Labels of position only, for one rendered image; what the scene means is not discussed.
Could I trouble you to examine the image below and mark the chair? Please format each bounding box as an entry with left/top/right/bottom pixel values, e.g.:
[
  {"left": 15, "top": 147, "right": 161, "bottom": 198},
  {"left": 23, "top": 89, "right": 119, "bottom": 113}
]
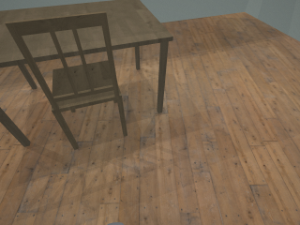
[{"left": 5, "top": 11, "right": 128, "bottom": 150}]

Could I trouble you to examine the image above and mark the table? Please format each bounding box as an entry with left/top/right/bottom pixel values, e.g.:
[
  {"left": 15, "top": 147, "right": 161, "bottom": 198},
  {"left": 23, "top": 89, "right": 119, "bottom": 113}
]
[{"left": 0, "top": 0, "right": 173, "bottom": 147}]

